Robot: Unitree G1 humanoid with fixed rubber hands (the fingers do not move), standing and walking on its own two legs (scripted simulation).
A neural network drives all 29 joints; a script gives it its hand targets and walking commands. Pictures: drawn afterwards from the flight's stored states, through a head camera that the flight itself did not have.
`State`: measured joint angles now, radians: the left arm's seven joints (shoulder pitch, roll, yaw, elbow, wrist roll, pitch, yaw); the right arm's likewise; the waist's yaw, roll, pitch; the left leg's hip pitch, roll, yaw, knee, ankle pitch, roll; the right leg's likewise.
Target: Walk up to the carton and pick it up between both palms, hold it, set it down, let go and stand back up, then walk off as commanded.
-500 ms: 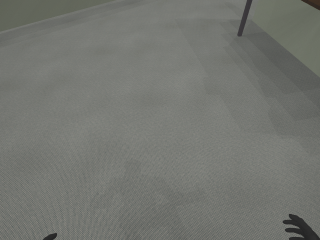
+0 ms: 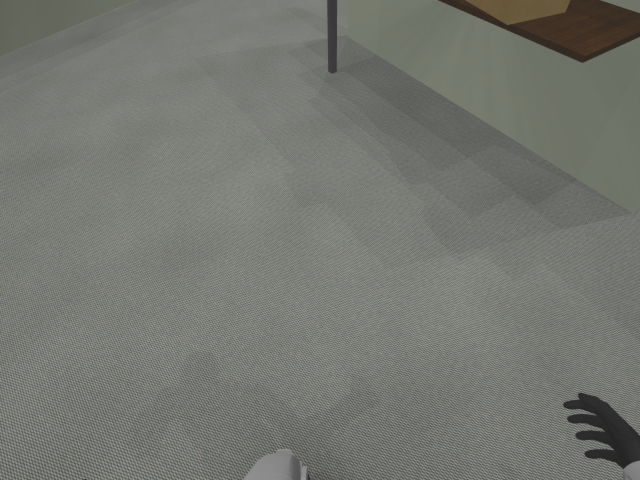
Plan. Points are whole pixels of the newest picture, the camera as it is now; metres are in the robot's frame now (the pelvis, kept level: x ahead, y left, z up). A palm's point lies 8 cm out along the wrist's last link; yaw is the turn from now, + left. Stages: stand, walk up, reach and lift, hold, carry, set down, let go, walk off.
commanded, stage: walk up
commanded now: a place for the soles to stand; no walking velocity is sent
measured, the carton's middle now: out of the picture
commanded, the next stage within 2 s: none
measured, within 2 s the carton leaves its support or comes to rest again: neither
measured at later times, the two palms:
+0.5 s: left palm (252, 214) +0.55 +0.18 -0.06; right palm out of the picture +0.08 -0.32 -0.06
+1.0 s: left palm (238, 160) +0.74 +0.24 -0.08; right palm (594, 277) +0.42 -0.39 -0.06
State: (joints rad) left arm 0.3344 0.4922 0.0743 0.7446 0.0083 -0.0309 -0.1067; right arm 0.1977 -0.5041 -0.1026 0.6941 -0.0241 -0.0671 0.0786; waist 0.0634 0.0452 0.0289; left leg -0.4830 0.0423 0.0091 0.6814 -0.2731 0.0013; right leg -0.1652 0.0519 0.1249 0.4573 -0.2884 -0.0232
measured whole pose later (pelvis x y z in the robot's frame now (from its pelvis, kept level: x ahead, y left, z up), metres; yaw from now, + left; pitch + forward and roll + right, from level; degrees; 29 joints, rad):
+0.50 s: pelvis +0.23 +0.00 +0.00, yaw -24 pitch +1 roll -1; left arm 0.05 0.48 0.06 0.70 0.00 -0.02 -0.12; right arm 0.47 -0.53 -0.09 0.65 -0.03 -0.06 0.05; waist -0.12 -0.01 0.05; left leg 0.02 0.09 0.32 0.40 -0.42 -0.02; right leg -0.50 -0.04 -0.12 0.60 -0.18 -0.04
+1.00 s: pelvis +0.49 -0.03 -0.02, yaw -36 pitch -1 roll -1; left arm 0.41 0.55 0.07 0.73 0.01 -0.10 0.00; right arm 0.18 -0.50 -0.12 0.62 -0.04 -0.04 0.11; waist 0.02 0.03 0.05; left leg -0.46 0.07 0.01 0.64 -0.15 0.00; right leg -0.18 -0.04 0.10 0.71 -0.47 -0.01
